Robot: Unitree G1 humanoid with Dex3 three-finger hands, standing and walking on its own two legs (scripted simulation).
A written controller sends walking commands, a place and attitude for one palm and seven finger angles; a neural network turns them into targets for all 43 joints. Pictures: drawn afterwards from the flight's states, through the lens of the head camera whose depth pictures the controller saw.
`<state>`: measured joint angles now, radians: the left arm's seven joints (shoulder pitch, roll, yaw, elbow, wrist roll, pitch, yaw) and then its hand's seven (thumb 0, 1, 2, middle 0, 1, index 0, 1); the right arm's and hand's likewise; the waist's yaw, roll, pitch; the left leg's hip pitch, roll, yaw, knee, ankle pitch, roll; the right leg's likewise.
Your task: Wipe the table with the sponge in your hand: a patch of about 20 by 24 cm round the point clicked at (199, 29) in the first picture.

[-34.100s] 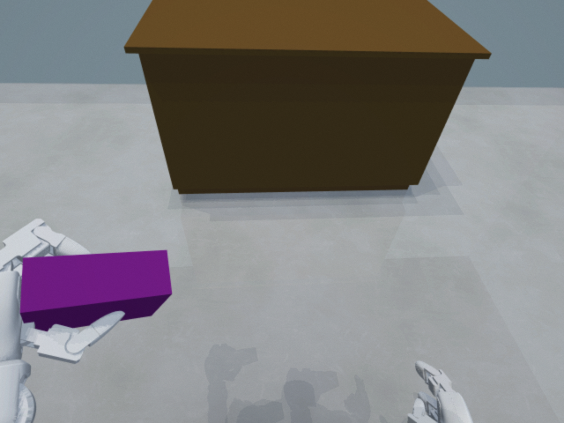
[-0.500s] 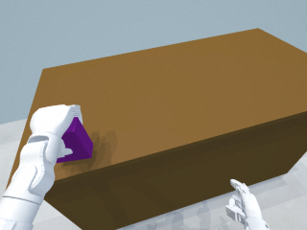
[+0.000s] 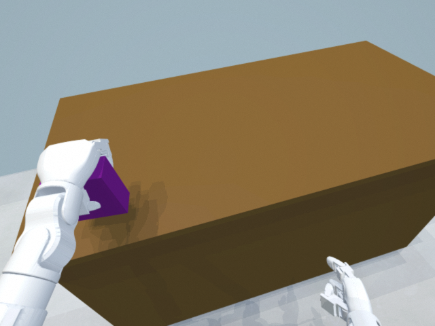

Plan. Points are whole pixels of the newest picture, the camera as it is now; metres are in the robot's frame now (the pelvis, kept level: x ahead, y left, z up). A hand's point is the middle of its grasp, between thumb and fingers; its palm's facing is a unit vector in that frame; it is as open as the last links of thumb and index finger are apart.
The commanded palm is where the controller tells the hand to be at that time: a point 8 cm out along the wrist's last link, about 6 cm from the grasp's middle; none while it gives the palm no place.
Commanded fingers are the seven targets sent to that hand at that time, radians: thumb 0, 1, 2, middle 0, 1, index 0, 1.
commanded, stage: move the sponge above the wiping area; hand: left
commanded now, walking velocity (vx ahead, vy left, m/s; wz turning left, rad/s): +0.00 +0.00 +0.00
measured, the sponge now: (94, 196) +0.29 +0.30 +0.09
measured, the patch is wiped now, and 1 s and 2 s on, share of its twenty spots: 0.00 0.00 0.00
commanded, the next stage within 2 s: lower the sponge onto the table in 0.72 s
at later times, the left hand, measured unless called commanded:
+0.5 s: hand (69, 175) +0.29 +0.32 +0.16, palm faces +0.16 -0.02 -0.99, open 9.4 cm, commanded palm +0.25 +0.31 +0.21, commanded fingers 0.00 0.10 1.30 -1.20 -1.60 -1.20 -1.60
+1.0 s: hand (63, 170) +0.29 +0.33 +0.16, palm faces +0.16 -0.02 -0.99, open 9.4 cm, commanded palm +0.25 +0.32 +0.21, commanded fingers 0.00 0.10 1.30 -1.20 -1.60 -1.20 -1.60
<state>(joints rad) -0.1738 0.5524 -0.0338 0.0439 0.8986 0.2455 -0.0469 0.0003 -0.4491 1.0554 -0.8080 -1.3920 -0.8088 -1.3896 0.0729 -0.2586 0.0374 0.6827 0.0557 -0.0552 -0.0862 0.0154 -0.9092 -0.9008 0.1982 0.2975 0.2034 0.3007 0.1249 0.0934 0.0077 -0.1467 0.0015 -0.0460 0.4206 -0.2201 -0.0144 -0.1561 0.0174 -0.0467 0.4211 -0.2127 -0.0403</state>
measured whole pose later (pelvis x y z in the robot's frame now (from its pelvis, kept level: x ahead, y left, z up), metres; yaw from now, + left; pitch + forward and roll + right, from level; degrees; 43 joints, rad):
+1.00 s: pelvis +0.00 +0.00 +0.00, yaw -1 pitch -3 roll +0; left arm -0.20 0.58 0.03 0.08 0.87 0.41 -0.04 0.00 -0.45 1.06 -0.81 -1.40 -0.81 -1.39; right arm 0.05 -0.26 0.05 0.70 0.07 0.00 -0.06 0.02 -0.91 -0.90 0.20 0.30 0.20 0.30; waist 0.11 0.10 0.00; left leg -0.14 0.00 -0.03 0.41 -0.22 -0.01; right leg -0.16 0.02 -0.03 0.41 -0.20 -0.03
